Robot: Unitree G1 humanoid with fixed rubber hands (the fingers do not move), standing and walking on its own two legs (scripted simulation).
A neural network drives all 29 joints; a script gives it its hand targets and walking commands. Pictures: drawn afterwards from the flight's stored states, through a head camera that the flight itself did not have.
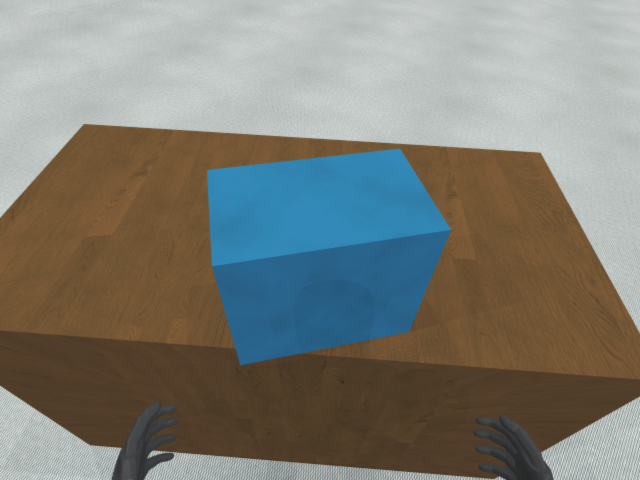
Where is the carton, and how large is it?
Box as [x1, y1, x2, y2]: [207, 149, 450, 364]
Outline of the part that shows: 400,149 207,170 212,267 240,364 406,332 409,330 450,229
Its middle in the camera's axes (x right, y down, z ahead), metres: +0.00 +0.02 +0.56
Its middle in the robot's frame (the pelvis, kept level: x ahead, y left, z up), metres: +0.41 +0.03 +0.04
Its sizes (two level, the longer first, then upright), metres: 0.271 0.165 0.239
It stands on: a pedestal, 0.70 m high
